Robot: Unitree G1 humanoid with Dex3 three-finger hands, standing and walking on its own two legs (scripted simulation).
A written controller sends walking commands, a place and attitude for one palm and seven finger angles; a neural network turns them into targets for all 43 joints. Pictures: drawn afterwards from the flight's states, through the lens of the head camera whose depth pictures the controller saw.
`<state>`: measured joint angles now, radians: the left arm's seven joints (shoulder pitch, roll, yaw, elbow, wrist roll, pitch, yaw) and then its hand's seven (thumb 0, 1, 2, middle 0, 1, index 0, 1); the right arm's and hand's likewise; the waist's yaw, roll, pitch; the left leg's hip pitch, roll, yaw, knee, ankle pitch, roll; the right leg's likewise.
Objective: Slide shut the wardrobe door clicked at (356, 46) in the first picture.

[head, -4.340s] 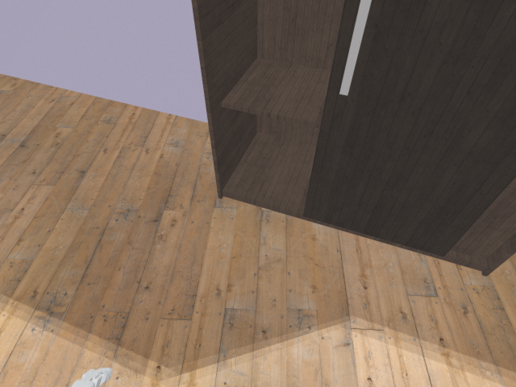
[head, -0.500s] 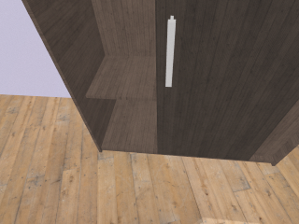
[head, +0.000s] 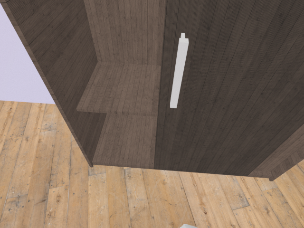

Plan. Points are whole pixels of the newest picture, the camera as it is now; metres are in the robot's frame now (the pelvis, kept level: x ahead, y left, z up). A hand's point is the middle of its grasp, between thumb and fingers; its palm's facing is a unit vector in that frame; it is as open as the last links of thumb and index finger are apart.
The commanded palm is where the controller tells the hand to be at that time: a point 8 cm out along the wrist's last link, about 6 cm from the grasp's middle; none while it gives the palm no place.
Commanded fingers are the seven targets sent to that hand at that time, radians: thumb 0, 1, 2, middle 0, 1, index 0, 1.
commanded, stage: take the last steps up to it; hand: right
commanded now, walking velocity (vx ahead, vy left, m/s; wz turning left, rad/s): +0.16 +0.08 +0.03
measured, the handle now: (177, 74) +0.56 -0.05 +0.10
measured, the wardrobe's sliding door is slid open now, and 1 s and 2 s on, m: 0.43 0.43 0.43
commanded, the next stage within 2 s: come to a stop and stand still in 0.02 s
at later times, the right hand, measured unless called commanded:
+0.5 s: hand out of the picture +0.15 -0.19 -0.18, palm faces +0.01 +0.97 -0.24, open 7.4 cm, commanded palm none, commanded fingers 0.00 -0.90 -0.90 0.20 0.30 0.20 0.30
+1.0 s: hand out of the picture +0.07 -0.14 -0.16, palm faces +0.05 +0.96 -0.26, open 7.4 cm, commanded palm none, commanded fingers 0.00 -0.90 -0.90 0.20 0.30 0.20 0.30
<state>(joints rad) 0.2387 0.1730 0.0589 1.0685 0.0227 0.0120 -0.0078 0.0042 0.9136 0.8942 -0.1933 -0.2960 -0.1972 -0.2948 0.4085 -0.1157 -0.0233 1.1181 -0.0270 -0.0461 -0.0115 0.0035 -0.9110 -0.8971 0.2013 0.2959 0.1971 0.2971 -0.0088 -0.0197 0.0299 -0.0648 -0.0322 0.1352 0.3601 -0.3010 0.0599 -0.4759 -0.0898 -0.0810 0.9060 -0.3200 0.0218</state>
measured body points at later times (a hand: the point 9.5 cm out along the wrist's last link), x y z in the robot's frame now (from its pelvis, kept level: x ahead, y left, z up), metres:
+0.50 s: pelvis +0.08 +0.02 +0.00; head +0.12 +0.00 +0.45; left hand +0.12 +0.26 -0.15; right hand +0.15 -0.24 -0.16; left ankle +0.08 +0.17 -0.69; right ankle +0.08 -0.10 -0.74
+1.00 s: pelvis +0.04 +0.05 +0.00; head +0.06 +0.07 +0.45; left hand +0.09 +0.30 -0.16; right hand +0.07 -0.19 -0.14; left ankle +0.09 +0.17 -0.74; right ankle +0.01 -0.11 -0.68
